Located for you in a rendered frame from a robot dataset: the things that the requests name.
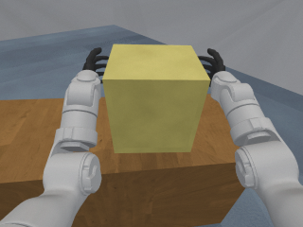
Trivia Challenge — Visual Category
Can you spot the left robot upper arm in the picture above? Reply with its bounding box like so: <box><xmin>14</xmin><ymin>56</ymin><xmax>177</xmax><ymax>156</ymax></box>
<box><xmin>0</xmin><ymin>151</ymin><xmax>102</xmax><ymax>227</ymax></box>

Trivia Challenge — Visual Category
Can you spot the left robot hand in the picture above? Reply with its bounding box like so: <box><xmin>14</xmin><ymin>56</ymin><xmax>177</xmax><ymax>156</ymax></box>
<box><xmin>82</xmin><ymin>47</ymin><xmax>109</xmax><ymax>84</ymax></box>

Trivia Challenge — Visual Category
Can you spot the right robot upper arm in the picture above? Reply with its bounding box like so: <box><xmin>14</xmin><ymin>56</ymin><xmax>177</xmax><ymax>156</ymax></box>
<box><xmin>235</xmin><ymin>140</ymin><xmax>303</xmax><ymax>227</ymax></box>

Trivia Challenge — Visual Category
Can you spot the carton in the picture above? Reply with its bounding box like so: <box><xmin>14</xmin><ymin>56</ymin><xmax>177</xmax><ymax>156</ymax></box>
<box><xmin>102</xmin><ymin>44</ymin><xmax>211</xmax><ymax>153</ymax></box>

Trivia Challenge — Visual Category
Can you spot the right robot hand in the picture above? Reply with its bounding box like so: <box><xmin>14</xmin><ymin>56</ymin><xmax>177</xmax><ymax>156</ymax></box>
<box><xmin>198</xmin><ymin>48</ymin><xmax>225</xmax><ymax>87</ymax></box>

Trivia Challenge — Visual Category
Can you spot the left robot forearm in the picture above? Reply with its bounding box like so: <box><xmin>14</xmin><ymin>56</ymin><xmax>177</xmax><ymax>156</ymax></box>
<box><xmin>43</xmin><ymin>70</ymin><xmax>101</xmax><ymax>188</ymax></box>

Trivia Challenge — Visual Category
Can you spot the pedestal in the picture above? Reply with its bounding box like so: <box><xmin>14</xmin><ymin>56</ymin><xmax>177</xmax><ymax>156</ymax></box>
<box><xmin>0</xmin><ymin>94</ymin><xmax>245</xmax><ymax>227</ymax></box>

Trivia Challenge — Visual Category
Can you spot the right robot forearm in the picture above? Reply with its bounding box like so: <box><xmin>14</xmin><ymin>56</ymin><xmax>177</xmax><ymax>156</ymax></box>
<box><xmin>210</xmin><ymin>71</ymin><xmax>299</xmax><ymax>179</ymax></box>

